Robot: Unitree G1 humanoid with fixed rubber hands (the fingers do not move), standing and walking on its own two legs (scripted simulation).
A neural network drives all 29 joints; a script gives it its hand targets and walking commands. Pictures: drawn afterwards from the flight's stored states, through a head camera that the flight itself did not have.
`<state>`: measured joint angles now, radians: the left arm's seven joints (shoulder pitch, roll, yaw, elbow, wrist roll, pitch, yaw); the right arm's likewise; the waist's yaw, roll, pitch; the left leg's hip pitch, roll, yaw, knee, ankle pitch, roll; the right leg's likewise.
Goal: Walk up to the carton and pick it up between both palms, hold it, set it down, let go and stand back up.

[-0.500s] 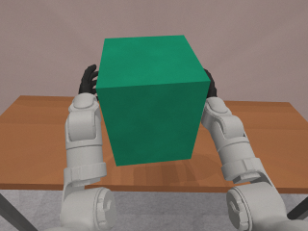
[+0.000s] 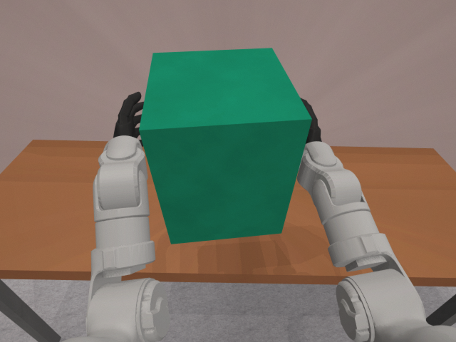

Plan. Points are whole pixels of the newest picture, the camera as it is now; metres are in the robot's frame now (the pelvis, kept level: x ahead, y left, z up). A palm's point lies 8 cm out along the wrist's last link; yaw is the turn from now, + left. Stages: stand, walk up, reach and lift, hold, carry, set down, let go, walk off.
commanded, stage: hold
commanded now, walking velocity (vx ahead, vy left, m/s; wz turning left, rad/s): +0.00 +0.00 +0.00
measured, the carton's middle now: (220, 147) +0.38 +0.00 +0.19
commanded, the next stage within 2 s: none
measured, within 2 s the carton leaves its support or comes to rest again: neither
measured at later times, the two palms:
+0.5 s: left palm (129, 138) +0.37 +0.14 +0.23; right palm (305, 143) +0.36 -0.15 +0.21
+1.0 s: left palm (129, 148) +0.36 +0.15 +0.21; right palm (306, 146) +0.35 -0.15 +0.20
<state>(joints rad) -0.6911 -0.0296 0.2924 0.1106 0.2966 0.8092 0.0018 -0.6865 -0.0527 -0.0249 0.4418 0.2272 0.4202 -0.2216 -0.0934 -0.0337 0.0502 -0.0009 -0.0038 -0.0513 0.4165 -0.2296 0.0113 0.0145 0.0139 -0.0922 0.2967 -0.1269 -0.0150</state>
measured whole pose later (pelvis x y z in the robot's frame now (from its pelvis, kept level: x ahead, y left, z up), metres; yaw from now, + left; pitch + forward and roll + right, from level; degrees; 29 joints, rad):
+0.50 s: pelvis -0.01 +0.00 +0.00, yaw +0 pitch -10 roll -1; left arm -0.77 -0.02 0.32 0.22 0.32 0.80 0.00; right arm -0.74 -0.04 -0.08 0.52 0.19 0.43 -0.20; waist -0.08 -0.04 0.05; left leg -0.02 -0.01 -0.05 0.41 -0.22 0.01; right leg -0.02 0.01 -0.09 0.32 -0.13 -0.02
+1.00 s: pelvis +0.01 +0.00 +0.00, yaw +0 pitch -11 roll -2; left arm -0.64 -0.04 0.30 0.06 0.31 0.83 -0.01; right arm -0.65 -0.04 -0.02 0.41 0.25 0.43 -0.24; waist -0.11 -0.07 0.05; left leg 0.02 0.00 -0.05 0.42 -0.25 0.01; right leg 0.04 0.02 -0.09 0.30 -0.15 -0.02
